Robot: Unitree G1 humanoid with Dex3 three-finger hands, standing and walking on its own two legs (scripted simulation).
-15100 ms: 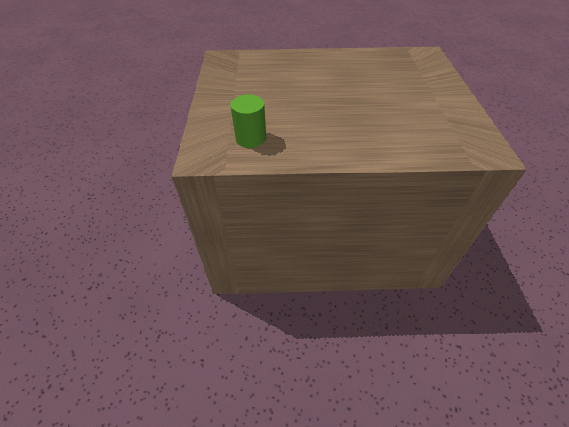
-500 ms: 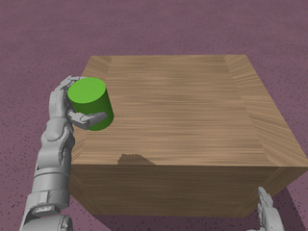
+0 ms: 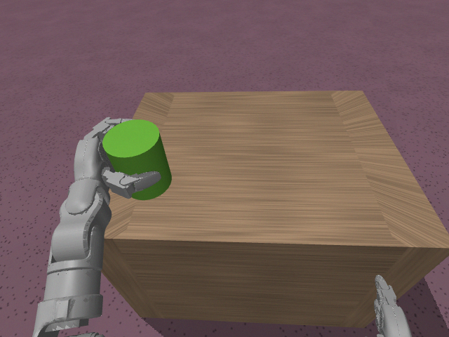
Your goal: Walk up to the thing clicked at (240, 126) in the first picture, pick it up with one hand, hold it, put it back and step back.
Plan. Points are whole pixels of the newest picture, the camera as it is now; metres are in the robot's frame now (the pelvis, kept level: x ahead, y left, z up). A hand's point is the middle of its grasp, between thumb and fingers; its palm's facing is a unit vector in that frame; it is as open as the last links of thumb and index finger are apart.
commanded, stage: lift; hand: left
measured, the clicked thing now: (140, 161) +0.36 +0.17 +0.16
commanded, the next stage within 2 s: hold in 0.02 s
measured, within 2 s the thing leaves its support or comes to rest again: neither
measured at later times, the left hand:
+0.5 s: hand (129, 151) +0.35 +0.18 +0.19, palm faces +0.15 -0.99 +0.01, open 11.8 cm
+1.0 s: hand (129, 154) +0.34 +0.17 +0.20, palm faces +0.16 -0.99 +0.02, open 11.8 cm
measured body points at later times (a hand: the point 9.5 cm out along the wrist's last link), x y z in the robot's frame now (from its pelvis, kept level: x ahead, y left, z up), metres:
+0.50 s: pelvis +0.01 +0.00 +0.01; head -0.01 -0.01 +0.45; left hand +0.34 +0.23 +0.19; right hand +0.18 -0.25 -0.06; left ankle +0.01 +0.13 -0.72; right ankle +0.01 -0.14 -0.72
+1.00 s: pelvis +0.01 +0.00 +0.01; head -0.02 -0.02 +0.46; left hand +0.33 +0.22 +0.20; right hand +0.18 -0.26 -0.06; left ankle +0.01 +0.13 -0.72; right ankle +0.01 -0.14 -0.72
